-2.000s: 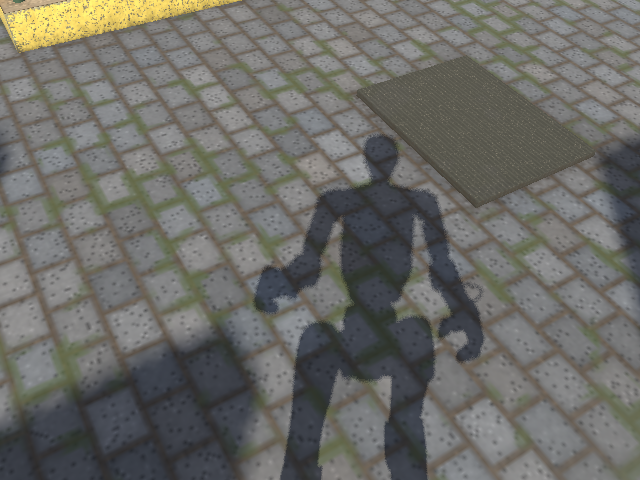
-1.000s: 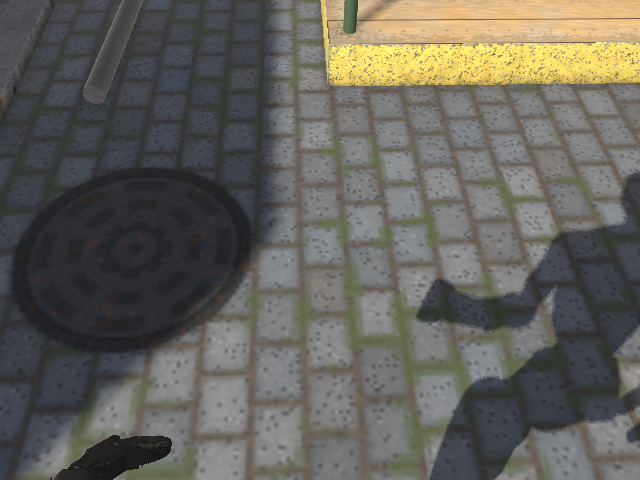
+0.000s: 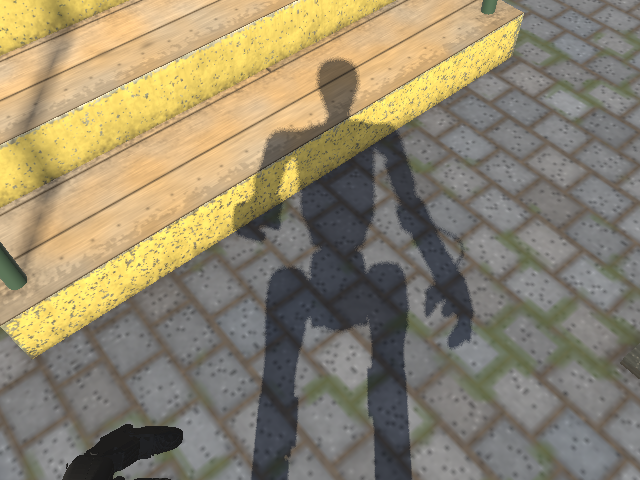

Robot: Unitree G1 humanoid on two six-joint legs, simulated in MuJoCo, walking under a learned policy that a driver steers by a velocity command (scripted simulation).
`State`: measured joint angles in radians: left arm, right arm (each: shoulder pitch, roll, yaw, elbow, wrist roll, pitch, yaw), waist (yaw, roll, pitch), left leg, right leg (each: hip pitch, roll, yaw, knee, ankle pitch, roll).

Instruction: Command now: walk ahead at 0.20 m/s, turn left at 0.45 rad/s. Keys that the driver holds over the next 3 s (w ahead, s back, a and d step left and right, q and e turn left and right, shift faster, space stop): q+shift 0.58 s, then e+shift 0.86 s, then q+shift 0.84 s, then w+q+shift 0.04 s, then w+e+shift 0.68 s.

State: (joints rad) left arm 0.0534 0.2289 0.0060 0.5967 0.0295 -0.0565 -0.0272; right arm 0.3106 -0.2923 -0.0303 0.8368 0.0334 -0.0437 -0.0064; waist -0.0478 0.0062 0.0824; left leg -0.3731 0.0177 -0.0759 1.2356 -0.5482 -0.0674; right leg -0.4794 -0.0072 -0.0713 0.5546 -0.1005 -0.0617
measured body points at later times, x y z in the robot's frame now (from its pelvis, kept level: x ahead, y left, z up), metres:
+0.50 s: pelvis +0.07 +0.07 +0.02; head +0.11 +0.12 +0.46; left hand +0.15 +0.40 -0.09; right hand +0.30 -0.16 -0.06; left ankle +0.08 +0.15 -0.72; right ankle +0.14 -0.08 -0.64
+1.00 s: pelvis +0.11 +0.06 +0.01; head +0.15 +0.06 +0.46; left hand +0.10 +0.36 -0.09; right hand +0.40 -0.10 -0.07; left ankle +0.04 +0.14 -0.69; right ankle +0.20 -0.05 -0.72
